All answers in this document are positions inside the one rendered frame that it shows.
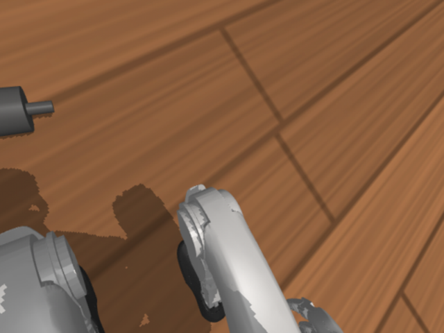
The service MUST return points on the left robot foot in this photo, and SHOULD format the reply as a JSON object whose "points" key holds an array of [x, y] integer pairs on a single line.
{"points": [[92, 303]]}

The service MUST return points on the bottle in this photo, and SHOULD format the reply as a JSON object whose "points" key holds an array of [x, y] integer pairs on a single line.
{"points": [[16, 113]]}

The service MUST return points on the right robot foot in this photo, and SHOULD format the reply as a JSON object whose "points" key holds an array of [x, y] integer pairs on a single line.
{"points": [[215, 314]]}

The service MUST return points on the right robot hand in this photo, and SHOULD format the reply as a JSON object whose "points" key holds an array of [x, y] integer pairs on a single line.
{"points": [[319, 320]]}

